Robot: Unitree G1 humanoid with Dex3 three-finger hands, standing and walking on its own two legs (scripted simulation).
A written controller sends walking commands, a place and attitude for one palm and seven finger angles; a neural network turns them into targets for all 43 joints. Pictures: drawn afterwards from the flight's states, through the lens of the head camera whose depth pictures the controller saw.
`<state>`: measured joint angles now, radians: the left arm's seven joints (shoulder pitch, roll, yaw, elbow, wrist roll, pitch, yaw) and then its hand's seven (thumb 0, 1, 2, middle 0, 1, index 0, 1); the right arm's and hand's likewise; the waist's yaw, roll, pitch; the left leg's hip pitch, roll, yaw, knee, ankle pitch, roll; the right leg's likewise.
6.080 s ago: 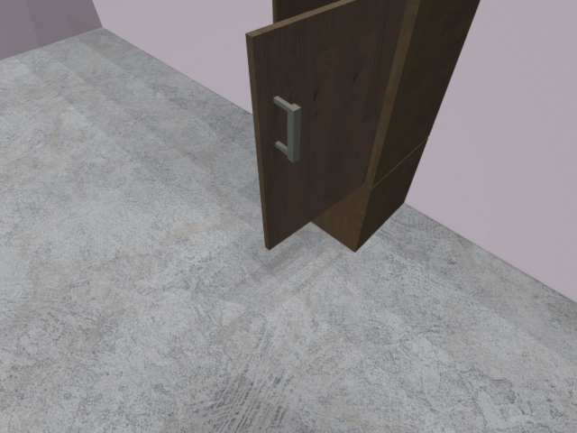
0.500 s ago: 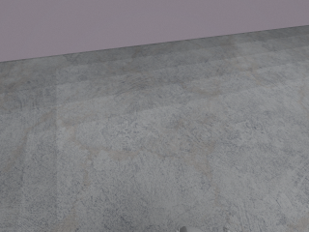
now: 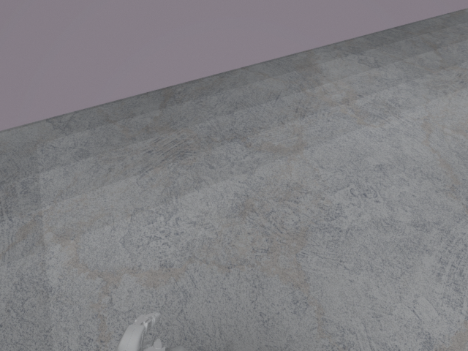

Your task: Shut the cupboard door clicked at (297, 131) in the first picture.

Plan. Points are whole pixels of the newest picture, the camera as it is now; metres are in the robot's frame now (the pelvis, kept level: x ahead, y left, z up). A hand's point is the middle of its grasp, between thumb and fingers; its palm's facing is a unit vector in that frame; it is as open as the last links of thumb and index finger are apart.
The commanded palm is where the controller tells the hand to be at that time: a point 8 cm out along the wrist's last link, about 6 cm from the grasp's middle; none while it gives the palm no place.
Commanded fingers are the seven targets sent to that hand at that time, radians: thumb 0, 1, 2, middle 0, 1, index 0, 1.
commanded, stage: walk to a spot facing it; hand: left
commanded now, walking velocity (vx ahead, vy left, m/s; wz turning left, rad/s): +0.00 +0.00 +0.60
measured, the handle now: out of the picture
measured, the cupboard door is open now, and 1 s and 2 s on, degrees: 84 84 84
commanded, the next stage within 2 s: none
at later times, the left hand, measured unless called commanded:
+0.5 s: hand out of the picture +0.03 +0.26 -0.16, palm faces +0.30 -0.92 -0.27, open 7.4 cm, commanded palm none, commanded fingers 0.00 0.90 0.90 -0.20 -0.30 -0.20 -0.30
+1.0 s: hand out of the picture -0.02 +0.14 -0.15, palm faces +0.58 -0.77 -0.27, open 7.3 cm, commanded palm none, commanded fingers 0.00 0.90 0.90 -0.20 -0.30 -0.20 -0.30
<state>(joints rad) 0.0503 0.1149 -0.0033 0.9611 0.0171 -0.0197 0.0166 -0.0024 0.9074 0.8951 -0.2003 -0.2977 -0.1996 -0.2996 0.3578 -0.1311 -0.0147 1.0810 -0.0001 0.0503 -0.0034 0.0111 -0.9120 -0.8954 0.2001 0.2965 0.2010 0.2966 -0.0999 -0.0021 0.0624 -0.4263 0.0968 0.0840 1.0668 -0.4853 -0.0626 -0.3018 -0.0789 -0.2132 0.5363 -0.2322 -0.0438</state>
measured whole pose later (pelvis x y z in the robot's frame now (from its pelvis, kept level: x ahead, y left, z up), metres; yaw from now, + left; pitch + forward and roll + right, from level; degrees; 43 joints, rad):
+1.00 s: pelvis +0.04 -0.05 +0.01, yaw +37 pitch +1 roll +3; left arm 0.21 0.18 0.03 0.91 0.02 0.00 0.02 0.00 0.92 0.89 -0.21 -0.30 -0.20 -0.30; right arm 0.10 -0.27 -0.08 0.95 -0.01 0.10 0.03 0.01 -0.91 -0.90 0.20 0.30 0.20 0.30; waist -0.01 0.01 0.11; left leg -0.43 0.04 0.05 0.95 -0.43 -0.09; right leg -0.21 -0.12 -0.23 0.50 -0.30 -0.03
